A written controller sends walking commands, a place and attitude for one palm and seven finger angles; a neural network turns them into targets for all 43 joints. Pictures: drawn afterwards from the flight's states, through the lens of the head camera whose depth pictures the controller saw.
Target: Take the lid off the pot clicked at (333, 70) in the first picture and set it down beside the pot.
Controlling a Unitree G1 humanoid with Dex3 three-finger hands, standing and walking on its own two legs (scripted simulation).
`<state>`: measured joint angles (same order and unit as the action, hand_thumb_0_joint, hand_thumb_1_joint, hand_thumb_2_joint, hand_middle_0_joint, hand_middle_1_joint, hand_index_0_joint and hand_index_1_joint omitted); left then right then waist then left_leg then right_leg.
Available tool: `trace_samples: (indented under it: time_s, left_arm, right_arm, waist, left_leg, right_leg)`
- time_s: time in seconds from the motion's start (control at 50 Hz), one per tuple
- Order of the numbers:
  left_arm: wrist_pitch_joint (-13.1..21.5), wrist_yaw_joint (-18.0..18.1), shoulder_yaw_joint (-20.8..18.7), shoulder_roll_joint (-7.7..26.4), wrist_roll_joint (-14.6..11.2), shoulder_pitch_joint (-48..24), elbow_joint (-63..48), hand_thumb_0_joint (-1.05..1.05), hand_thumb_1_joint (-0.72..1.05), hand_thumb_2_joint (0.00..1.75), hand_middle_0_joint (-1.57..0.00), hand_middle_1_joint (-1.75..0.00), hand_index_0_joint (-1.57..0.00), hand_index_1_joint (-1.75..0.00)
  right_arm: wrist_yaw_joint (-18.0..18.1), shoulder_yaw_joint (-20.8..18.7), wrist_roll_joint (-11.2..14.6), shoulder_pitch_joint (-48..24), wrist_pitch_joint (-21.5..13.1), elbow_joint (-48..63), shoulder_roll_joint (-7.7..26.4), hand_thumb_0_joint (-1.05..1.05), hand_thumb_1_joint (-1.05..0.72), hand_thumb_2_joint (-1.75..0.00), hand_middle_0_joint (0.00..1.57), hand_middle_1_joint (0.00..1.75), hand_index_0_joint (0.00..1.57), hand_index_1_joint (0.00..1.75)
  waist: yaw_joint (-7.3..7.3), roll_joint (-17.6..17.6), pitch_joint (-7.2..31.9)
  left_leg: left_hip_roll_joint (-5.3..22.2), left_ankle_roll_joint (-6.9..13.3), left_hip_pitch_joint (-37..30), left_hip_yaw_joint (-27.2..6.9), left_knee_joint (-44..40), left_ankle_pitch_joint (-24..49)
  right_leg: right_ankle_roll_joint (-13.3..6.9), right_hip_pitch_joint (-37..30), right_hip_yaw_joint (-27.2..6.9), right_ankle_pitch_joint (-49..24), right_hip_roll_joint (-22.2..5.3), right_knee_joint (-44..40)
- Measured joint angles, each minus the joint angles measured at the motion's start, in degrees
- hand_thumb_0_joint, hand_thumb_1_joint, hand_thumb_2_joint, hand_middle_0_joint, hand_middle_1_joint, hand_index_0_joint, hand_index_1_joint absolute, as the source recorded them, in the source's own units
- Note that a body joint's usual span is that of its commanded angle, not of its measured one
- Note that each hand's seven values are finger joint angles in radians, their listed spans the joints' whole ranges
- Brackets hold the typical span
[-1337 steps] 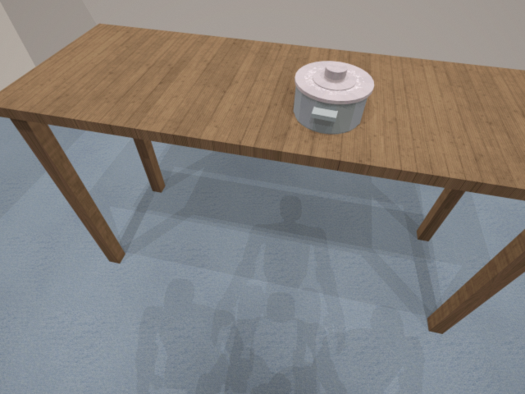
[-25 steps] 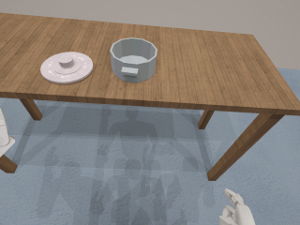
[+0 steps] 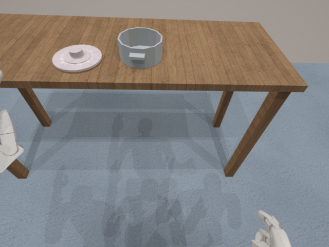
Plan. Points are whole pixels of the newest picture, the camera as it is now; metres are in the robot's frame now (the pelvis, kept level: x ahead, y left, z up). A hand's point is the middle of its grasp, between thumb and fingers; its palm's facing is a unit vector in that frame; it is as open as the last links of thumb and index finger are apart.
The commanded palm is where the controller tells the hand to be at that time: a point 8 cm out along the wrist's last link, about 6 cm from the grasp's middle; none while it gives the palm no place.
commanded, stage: stop stepping back and stand still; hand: left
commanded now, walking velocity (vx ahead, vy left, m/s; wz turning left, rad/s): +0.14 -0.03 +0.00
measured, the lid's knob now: (75, 51) +0.74 +0.35 +0.07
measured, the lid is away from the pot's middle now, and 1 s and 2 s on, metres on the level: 0.24 0.24 0.24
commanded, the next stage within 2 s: let the arm hang, fingers relaxed in 1.16 s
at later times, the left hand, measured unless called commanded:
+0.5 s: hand out of the picture +0.12 +0.23 +0.23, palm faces +0.47 -0.82 -0.34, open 7.4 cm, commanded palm +0.02 +0.27 +0.26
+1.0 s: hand out of the picture +0.12 +0.21 -0.08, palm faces +0.12 -0.94 -0.33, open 7.4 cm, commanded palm none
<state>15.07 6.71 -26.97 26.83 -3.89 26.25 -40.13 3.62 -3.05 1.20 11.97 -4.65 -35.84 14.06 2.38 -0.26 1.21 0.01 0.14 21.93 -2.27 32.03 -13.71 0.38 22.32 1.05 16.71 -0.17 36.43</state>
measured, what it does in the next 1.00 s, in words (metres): steps on the spot: left foot, then right foot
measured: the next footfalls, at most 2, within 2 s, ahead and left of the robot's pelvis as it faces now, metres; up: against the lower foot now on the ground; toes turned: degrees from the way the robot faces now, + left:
left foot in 0.36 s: -0.08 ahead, +0.13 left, +0.00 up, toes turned -2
right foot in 0.60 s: -0.11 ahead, -0.12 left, +0.00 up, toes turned -3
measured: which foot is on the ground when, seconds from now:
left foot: down 0.00-0.16, up 0.18-0.34, down 0.36-0.60, up 0.62-0.88, down 0.90-1.00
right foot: down 0.00-0.36, up 0.38-0.58, down 0.60-1.00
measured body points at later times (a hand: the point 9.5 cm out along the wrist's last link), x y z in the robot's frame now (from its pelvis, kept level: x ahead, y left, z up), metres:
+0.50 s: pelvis -0.12 -0.01 -0.01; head -0.14 -0.01 +0.44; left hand +0.09 +0.28 +0.25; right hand +0.01 -0.25 -0.09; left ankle -0.12 +0.13 -0.73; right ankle -0.13 -0.11 -0.66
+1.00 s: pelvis -0.07 -0.01 -0.02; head -0.09 -0.03 +0.43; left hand +0.11 +0.26 -0.06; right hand +0.07 -0.27 -0.14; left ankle -0.06 +0.11 -0.73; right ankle -0.15 -0.12 -0.73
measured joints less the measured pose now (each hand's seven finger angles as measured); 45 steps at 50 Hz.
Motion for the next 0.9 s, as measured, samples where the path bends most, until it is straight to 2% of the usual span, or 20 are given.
trace_samples:
  time_s: [0.04,0.08,0.14,0.18,0.26,0.32,0.36,0.4,0.44,0.48,0.52,0.56,0.6,0.62,0.66,0.7,0.74,0.78,0.82,0.9]
  left_arm:
    - [-3.46,-0.83,0.94,-0.56,-0.52,-3.53,2.7,0.01,0.89,0.9,-0.21,-0.3,-0.21,-0.3]
    - [-4.33,-0.21,-1.48,0.19,-1.31,-0.88,2.07,0.01,0.89,0.9,-0.21,-0.3,-0.21,-0.3]
    - [-5.3,0.72,-4.87,2.16,-1.4,7.63,-4.1,0.01,0.89,0.9,-0.21,-0.3,-0.21,-0.3]
    - [-4.41,0.61,-4.49,2.48,-0.36,10.7,-8.03,0.02,0.89,0.9,-0.21,-0.3,-0.21,-0.3]
    - [-2.37,0.33,-1.82,2.1,1.23,7.19,-9.61,0.01,0.88,0.9,-0.22,-0.3,-0.21,-0.31]
    - [-1.15,1.33,-2.21,-0.17,0.93,-0.56,-3.7,0.01,0.88,0.9,-0.22,-0.3,-0.22,-0.31]
    - [-1.05,2.34,-2.57,-1.54,0.33,-7.08,2.12,0.0,0.88,0.9,-0.22,-0.3,-0.21,-0.31]
    - [-1.68,3.02,-3.16,-1.94,0.0,-12.89,8.4,0.0,0.88,0.9,-0.21,-0.3,-0.21,-0.3]
    - [-3.38,2.32,-3.55,-1.84,0.03,-13.61,13.02,0.0,0.89,0.9,-0.21,-0.3,-0.2,-0.3]
    - [-5.15,1.63,-2.74,-2.78,-0.13,-9.57,13.59,0.0,0.89,0.9,-0.2,-0.3,-0.2,-0.3]
    - [-6.1,1.15,-0.96,-4.25,0.05,-3.55,10.32,0.01,0.89,0.9,-0.2,-0.3,-0.2,-0.3]
    - [-6.49,0.86,0.78,-4.67,0.15,3.43,4.2,0.01,0.89,0.9,-0.2,-0.3,-0.2,-0.3]
    - [-6.11,0.8,0.47,-1.98,0.75,9.07,-3.22,0.02,0.89,0.9,-0.21,-0.3,-0.2,-0.3]
    - [-5.32,0.62,0.15,-0.8,1.22,10.13,-6.09,0.02,0.89,0.9,-0.21,-0.3,-0.2,-0.3]
    - [-3.51,0.11,-0.21,0.88,1.4,9.22,-9.43,0.02,0.88,0.9,-0.21,-0.3,-0.21,-0.3]
    - [-1.65,0.52,-2.04,1.65,1.28,6.84,-10.14,0.02,0.88,0.9,-0.22,-0.3,-0.21,-0.31]
    - [0.38,1.27,-4.66,1.1,0.9,3.97,-7.86,0.01,0.88,0.9,-0.22,-0.3,-0.22,-0.31]
    - [1.4,1.81,-5.8,0.25,0.61,-0.22,-2.82,0.01,0.88,0.9,-0.22,-0.3,-0.22,-0.31]
    - [-0.33,0.39,-0.87,-0.9,3.36,-6.9,8.06,0.0,0.88,0.9,-0.21,-0.3,-0.21,-0.3]
    - [-11.16,-3.49,11.93,-6.54,5.21,-15.66,37.47,-0.01,0.9,0.9,-0.2,-0.3,-0.19,-0.3]
  right_arm:
    - [-1.01,-0.23,-0.28,-1.76,-0.59,-0.94,-0.16,0.02,-0.9,-0.9,0.2,0.3,0.2,0.3]
    - [-1.39,0.14,-0.42,-1.95,-1.06,0.78,-1.54,0.02,-0.9,-0.9,0.2,0.3,0.2,0.3]
    - [-1.88,1.38,0.32,0.66,-1.44,4.59,-3.49,0.02,-0.9,-0.9,0.2,0.3,0.2,0.3]
    - [-1.77,1.74,0.14,1.87,-1.12,4.81,-3.85,0.02,-0.9,-0.9,0.2,0.3,0.2,0.3]
    - [-0.94,1.89,-0.73,4.43,0.9,0.28,-2.96,0.02,-0.9,-0.9,0.2,0.3,0.2,0.3]
    - [0.13,2.32,-0.07,5.07,2.16,-1.11,-1.85,0.02,-0.9,-0.9,0.21,0.3,0.2,0.3]
    - [0.56,2.5,0.53,4.59,1.56,0.35,-0.16,0.02,-0.9,-0.9,0.21,0.3,0.2,0.3]
    - [0.72,2.28,1.08,2.45,0.43,1.12,-0.32,0.02,-0.9,-0.9,0.2,0.3,0.2,0.3]
    - [-0.18,2.34,1.37,1.85,-0.09,1.85,-1.94,0.02,-0.9,-0.9,0.2,0.3,0.2,0.3]
    - [-1.46,2.64,1.28,2.98,-0.59,2.26,-3.42,0.02,-0.9,-0.9,0.2,0.3,0.2,0.3]
    - [-2.31,3.08,0.79,4.42,-1.04,2.04,-4.45,0.02,-0.9,-0.9,0.2,0.3,0.2,0.3]
    - [-2.52,3.79,0.0,5.85,-1.17,1.81,-5.07,0.02,-0.9,-0.9,0.2,0.3,0.2,0.3]
    - [-2.37,4.42,-0.61,7.47,-1.26,2.32,-5.34,0.02,-0.9,-0.9,0.21,0.3,0.2,0.3]
    - [-2.3,4.23,-0.62,7.32,-1.19,1.45,-5.05,0.02,-0.9,-0.9,0.21,0.3,0.2,0.3]
    - [-1.7,3.31,-0.74,6.49,-0.41,-1.8,-3.99,0.02,-0.9,-0.9,0.21,0.3,0.2,0.3]
    - [-1.22,2.23,-0.68,5.94,0.19,-4.42,-2.81,0.02,-0.9,-0.9,0.21,0.3,0.2,0.3]
    - [-0.75,1.24,-0.64,5.14,0.77,-4.85,-1.55,0.02,-0.9,-0.9,0.21,0.3,0.2,0.3]
    - [-0.4,0.54,-0.14,4.22,1.11,-3.82,-0.43,0.02,-0.9,-0.9,0.2,0.3,0.2,0.3]
    - [-2.58,-0.48,0.04,3.5,-0.32,-4.89,1.74,0.02,-0.9,-0.9,0.2,0.3,0.2,0.3]
    - [-4.42,-0.77,-0.49,1.28,2.55,-6.48,5.17,0.01,-0.9,-0.9,0.2,0.3,0.2,0.3]
  waist:
    - [-0.77,-1.07,-2.75]
    - [0.0,-1.7,-3.82]
    - [0.22,-2.86,-3.06]
    - [-0.27,-2.27,-2.83]
    - [-2.56,-1.9,1.67]
    - [-3.72,-1.18,5.8]
    - [-2.72,1.54,6.48]
    - [-0.6,1.87,3.71]
    - [-0.2,0.4,1.87]
    - [1.27,-0.03,2.64]
    - [2.03,-0.26,3.24]
    - [1.9,-0.69,3.11]
    - [1.02,-2.16,2.8]
    - [-0.07,-2.03,2.01]
    - [-1.56,-1.22,0.45]
    - [-3.08,-1.06,0.8]
    - [-3.87,-0.64,1.5]
    - [-3.49,0.11,1.69]
    - [-2.53,1.9,3.81]
    - [-0.81,5.21,6.21]
  left_leg:
    - [-0.52,0.14,0.44,0.74,-0.3,1.92]
    - [-0.11,-0.15,1.15,0.97,-1.18,4.06]
    - [0.45,-0.78,2.7,1.68,0.18,4.07]
    - [0.64,-0.85,4.32,0.92,5.75,-3.32]
    - [-0.81,-0.18,5.16,2.04,21.91,-9.92]
    - [0.29,1.2,-1.65,3.77,16.33,-11.82]
    - [1.84,2.73,-7.04,2.35,5.66,-16.07]
    - [1.33,1.83,-5.58,1.34,5.25,-10.12]
    - [0.56,1.14,-5.64,2.64,6.01,-7.35]
    - [0.51,1.62,-5.28,2.53,4.74,-6.64]
    - [1.07,1.33,-5.06,2.04,2.35,-5.51]
    - [2.09,0.05,-4.69,1.57,0.86,-4.56]
    - [2.36,-0.26,-2.1,1.2,3.94,-6.14]
    - [2.7,0.08,0.01,0.48,8.48,-8.49]
    - [1.96,0.33,3.91,-0.73,20.22,-11.15]
    - [0.62,0.11,6.0,0.48,26.88,-11.14]
    - [0.03,-0.01,5.83,2.48,26.16,-9.37]
    - [-0.05,0.24,3.64,4.47,19.38,-6.47]
    - [0.14,-0.13,4.07,5.64,15.05,-5.26]
    - [1.07,-0.31,3.27,5.73,10.46,1.52]
  right_leg:
    - [0.16,3.78,-3.52,7.35,0.88,9.4]
    - [0.28,4.52,-3.69,10.25,1.56,10.53]
    - [0.52,-0.86,-1.84,5.93,0.94,0.55]
    - [-0.94,-1.57,-1.15,-0.9,1.55,-1.24]
    - [-2.41,-2.96,-0.24,-0.41,0.19,-3.44]
    - [-2.12,-1.64,1.17,3.77,-1.62,-3.61]
    - [-1.39,1.01,3.12,5.62,-1.36,-1.08]
    - [-0.15,5.37,1.18,8.17,-0.79,9.61]
    - [0.51,8.92,-1.54,8.55,0.76,24.6]
    - [0.51,9.79,-1.23,7.93,1.72,31.45]
    - [-0.12,7.38,-0.09,7.69,1.57,27.45]
    - [-0.71,1.37,1.23,9.1,1.25,14.41]
    - [-1.76,-5.61,1.27,8.54,0.71,0.17]
    - [-2.89,-5.7,1.7,6.35,1.39,-1.0]
    - [-3.96,-6.82,3.24,5.58,2.21,-1.05]
    - [-4.0,-8.74,3.15,5.23,1.83,-3.07]
    - [-3.65,-10.65,1.91,4.55,1.07,-5.3]
    - [-3.04,-12.66,1.23,4.28,0.0,-6.74]
    - [-2.29,-12.35,2.64,5.19,-1.26,-5.95]
    - [-0.91,-10.79,5.42,10.2,-3.37,0.6]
